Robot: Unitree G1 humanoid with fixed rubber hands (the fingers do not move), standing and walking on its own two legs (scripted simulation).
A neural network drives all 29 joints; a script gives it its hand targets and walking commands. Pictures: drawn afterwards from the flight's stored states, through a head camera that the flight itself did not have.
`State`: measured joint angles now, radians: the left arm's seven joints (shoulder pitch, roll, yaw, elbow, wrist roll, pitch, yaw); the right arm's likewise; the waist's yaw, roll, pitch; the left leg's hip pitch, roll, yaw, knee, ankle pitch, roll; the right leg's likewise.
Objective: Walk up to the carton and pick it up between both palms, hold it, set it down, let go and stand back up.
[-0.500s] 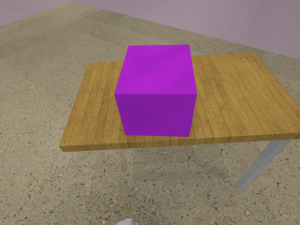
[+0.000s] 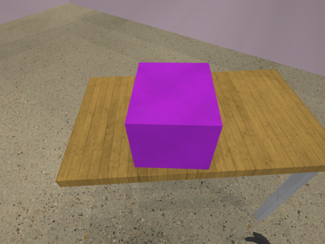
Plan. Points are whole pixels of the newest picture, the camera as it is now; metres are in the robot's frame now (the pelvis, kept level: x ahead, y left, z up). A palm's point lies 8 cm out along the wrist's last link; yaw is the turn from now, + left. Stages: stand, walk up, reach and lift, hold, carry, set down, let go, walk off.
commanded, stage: walk up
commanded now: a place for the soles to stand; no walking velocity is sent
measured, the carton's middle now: (172, 113) +0.52 -0.02 +0.02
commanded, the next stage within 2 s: none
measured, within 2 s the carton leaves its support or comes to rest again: neither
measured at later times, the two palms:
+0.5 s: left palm out of the picture +0.09 +0.25 -0.11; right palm out of the picture +0.10 -0.26 -0.10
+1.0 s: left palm out of the picture +0.09 +0.29 -0.11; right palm out of the picture +0.09 -0.24 -0.12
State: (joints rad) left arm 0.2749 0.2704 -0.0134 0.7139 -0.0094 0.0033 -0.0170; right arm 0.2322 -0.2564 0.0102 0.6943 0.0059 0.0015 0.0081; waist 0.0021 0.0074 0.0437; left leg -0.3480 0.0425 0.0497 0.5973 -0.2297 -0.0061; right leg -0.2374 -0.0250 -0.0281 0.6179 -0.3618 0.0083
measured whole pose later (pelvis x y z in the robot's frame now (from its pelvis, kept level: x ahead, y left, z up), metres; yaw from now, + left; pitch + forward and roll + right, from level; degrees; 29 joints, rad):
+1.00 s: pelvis +0.03 +0.03 +0.00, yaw -5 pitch +0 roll +1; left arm 0.40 0.26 0.03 0.71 0.02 0.00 0.02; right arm 0.26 -0.28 0.00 0.74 -0.02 0.04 0.02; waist 0.00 0.01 0.05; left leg -0.31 0.04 0.15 0.63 -0.31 0.03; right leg -0.23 -0.04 0.07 0.64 -0.40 0.04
